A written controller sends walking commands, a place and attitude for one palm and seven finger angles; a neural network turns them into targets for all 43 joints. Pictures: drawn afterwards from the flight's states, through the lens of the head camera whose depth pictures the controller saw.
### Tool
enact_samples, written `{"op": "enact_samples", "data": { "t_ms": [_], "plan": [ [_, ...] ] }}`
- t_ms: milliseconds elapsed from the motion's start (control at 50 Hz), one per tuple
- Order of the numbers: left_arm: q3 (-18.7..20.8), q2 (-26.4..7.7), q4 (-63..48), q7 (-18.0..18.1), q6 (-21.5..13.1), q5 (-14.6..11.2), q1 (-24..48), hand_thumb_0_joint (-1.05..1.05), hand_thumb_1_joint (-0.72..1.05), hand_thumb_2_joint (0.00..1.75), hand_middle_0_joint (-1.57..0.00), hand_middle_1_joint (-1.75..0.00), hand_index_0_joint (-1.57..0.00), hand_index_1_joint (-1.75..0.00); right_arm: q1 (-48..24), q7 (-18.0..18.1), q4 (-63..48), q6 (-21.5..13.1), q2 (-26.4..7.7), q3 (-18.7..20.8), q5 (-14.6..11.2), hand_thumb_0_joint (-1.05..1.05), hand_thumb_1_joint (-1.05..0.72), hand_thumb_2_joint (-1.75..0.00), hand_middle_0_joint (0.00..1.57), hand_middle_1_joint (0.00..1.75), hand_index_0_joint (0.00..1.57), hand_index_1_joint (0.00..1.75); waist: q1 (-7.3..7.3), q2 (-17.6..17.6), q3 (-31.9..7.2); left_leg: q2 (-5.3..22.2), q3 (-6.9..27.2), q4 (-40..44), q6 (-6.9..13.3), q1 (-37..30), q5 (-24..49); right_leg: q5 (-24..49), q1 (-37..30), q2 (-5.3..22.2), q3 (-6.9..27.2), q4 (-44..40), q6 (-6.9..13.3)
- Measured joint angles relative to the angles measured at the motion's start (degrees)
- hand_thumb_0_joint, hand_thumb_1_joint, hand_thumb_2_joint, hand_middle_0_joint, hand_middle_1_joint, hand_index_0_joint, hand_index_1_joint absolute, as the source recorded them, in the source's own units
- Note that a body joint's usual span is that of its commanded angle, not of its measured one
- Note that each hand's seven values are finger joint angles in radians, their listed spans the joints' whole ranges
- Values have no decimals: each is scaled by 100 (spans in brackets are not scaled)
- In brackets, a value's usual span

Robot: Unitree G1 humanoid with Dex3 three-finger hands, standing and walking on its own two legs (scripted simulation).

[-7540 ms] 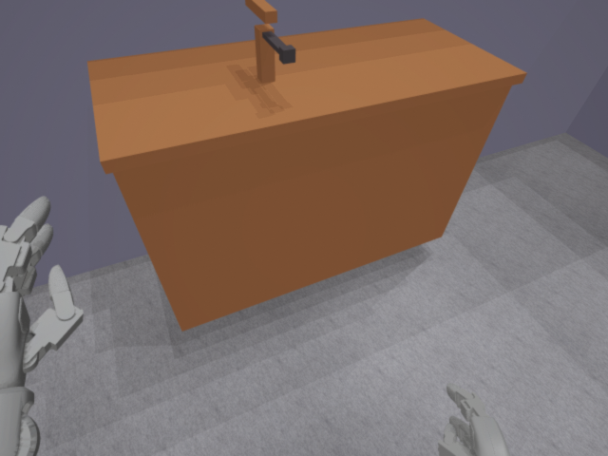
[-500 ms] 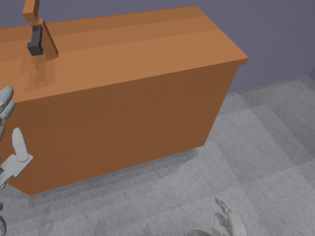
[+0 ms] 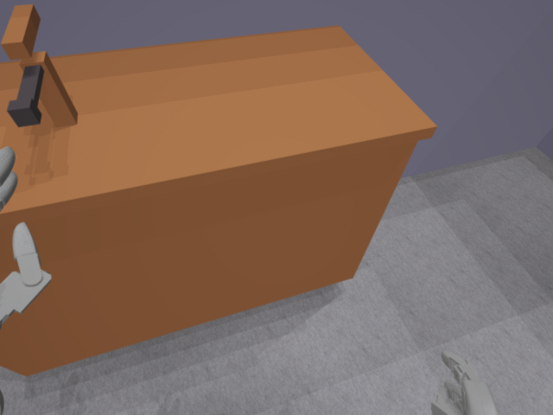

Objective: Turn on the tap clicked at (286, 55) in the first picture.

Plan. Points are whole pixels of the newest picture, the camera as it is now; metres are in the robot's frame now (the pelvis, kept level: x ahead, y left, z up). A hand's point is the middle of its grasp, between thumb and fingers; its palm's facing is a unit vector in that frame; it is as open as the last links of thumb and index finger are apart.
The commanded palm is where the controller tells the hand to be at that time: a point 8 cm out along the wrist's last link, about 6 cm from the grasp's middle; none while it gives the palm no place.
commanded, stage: come to a stop and stand still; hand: left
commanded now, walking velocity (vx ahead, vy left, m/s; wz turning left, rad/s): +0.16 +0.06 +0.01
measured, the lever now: (25, 112) +0.47 +0.39 +0.17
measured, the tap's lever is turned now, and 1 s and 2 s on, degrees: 0 0 0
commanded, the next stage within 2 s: look again from close up in 1.84 s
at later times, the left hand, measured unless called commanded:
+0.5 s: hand (75, 273) +0.22 +0.22 +0.17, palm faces +0.42 -0.82 -0.40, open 7.4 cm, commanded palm +0.17 +0.26 +0.18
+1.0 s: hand (66, 270) +0.22 +0.22 +0.18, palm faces +0.38 -0.87 -0.33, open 7.4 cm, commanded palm +0.15 +0.25 +0.18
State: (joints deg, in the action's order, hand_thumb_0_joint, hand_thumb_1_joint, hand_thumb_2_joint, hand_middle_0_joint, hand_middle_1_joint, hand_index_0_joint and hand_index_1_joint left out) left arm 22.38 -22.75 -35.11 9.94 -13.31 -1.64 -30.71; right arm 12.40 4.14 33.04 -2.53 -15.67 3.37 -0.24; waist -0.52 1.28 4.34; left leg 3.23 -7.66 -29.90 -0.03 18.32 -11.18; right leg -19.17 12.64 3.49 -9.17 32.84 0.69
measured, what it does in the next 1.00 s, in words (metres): steps on the spot: right foot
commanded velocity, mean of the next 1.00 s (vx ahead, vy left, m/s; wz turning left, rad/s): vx -0.01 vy -0.02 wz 0.00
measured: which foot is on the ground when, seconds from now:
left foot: down 0.00-1.00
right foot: down 0.00-0.02, up 0.04-0.32, down 0.34-1.00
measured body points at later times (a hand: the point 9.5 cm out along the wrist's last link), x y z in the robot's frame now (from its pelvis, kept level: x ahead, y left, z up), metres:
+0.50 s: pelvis +0.01 -0.02 +0.00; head +0.02 -0.04 +0.45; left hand +0.19 +0.26 +0.19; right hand +0.18 -0.24 -0.09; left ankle +0.03 +0.10 -0.72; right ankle +0.03 -0.12 -0.73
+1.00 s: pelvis -0.03 -0.01 +0.00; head -0.02 -0.02 +0.45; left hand +0.19 +0.26 +0.20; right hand +0.12 -0.24 -0.08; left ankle +0.02 +0.09 -0.73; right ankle +0.03 -0.12 -0.73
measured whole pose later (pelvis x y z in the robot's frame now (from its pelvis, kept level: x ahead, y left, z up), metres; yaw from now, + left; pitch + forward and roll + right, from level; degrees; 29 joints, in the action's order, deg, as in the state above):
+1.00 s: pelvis -0.03 -0.01 +0.00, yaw -5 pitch -2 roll +0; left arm 20.9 -19.6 -20.5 7.0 -12.4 -3.5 -18.9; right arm 15.0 -0.3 33.3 -8.8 -11.7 -2.7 -0.5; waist 1.2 -1.0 2.6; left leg 1.1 -2.4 -31.1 0.4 15.3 -14.0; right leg -9.1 16.6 -1.7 -2.1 27.6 1.9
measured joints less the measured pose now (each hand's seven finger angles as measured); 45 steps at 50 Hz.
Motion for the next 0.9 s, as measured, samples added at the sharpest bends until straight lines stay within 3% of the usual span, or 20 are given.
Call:
{"op": "enact_samples", "data": {
  "t_ms": [40,80,140,240,300,340,400,440,500,560,640,760,800,840,900],
  "plan": [
    [49,-50,140,23,-9,-2,209,2,88,90,-22,-30,-21,-30,-11,31,44,29,171,-3,-25,1,-90,-90,20,30,20,30,55,164,-23,-114,-87,-183,139,-18,-79,-480,166,115,201,606,-55],
    [57,-12,441,19,1,25,455,2,88,90,-21,-30,-21,-30,-48,25,83,21,353,-89,-22,1,-90,-90,20,30,20,30,75,160,-70,-109,-90,-291,216,-7,-204,-1007,508,17,421,1547,-61],
    [0,78,709,-2,127,37,690,2,89,90,-21,-30,-21,-30,-95,-47,141,-73,619,-287,-8,1,-90,-90,20,30,20,30,36,38,-100,-56,30,-152,212,-48,-138,-918,871,-85,480,2227,-112],
    [-177,183,358,-68,260,-25,487,2,89,90,-21,-30,-21,-30,-130,-210,110,-234,942,-614,22,1,-90,-90,20,30,20,30,100,-22,-36,6,65,134,147,-137,24,-399,842,-100,510,1286,-212],
    [-207,121,211,-80,288,-37,321,2,89,90,-21,-30,-21,-30,-151,-230,80,-296,1021,-733,32,1,-90,-90,20,30,20,30,165,-53,15,51,53,135,66,-142,36,-152,523,-146,442,365,-242],
    [-169,70,247,-71,288,-24,302,2,89,90,-21,-30,-21,-30,-175,-229,69,-303,1007,-764,22,1,-90,-90,20,30,21,30,206,-87,40,84,44,-9,-2,-94,-26,395,256,-188,395,-259,-185],
    [-220,202,487,-73,328,-16,390,2,89,90,-21,-30,-21,-30,-239,-209,157,-232,813,-710,10,1,-90,-90,21,30,21,30,170,-385,45,235,200,-216,-99,-43,-180,634,153,-366,274,-374,90],
    [-250,288,603,-92,389,-56,402,2,89,90,-21,-30,-21,-30,-224,-195,213,-175,673,-638,-9,1,-90,-90,21,30,21,30,165,-402,-56,125,355,-437,-123,1,-566,557,199,-366,298,-328,155],
    [-294,385,714,-98,468,-77,374,2,89,90,-21,-30,-21,-30,-179,-131,256,-76,449,-524,-33,1,-90,-90,20,30,21,30,109,-345,-194,-48,521,-672,-102,-42,-839,539,259,-354,330,-305,176],
    [-336,383,742,-90,471,-65,361,2,89,90,-21,-30,-21,-30,-111,-45,260,-26,250,-402,-37,1,-90,-90,20,30,20,30,6,-299,-250,-81,578,-237,-21,-309,-464,514,297,-382,263,-230,163],
    [-291,273,752,-73,447,-52,324,2,89,90,-21,-30,-21,-30,-43,40,233,41,215,-318,-39,1,-90,-90,20,30,20,30,33,9,-210,-135,479,-19,-34,-469,-345,598,226,-334,356,-317,147],
    [-277,217,647,-36,305,10,318,2,89,90,-21,-30,-21,-30,57,41,74,-91,228,-310,-27,1,-90,-90,20,30,20,30,71,-21,-211,-73,491,5,-62,-375,-237,792,253,-401,341,-491,171],
    [-221,-216,1027,-187,111,31,1108,2,88,90,-21,-30,-21,-30,264,120,-60,-276,249,-374,-126,1,-90,-90,20,30,20,30,249,-44,-120,-97,575,-84,-64,-278,-211,770,316,-367,259,-388,157],
    [139,-503,1553,-236,-118,29,1920,2,88,90,-22,-30,-22,-30,213,-20,57,-465,318,-486,-45,1,-90,-90,20,30,20,30,360,-48,-60,-66,579,-192,-78,-175,-208,789,417,-396,253,-308,242],
    [503,-462,1975,-181,-202,-158,2265,2,88,90,-21,-30,-21,-30,132,-277,65,-576,381,-592,-16,1,-90,-90,20,30,20,30,343,-139,-69,-93,590,-315,-27,-105,-368,896,491,-479,400,-343,260]
  ]
}}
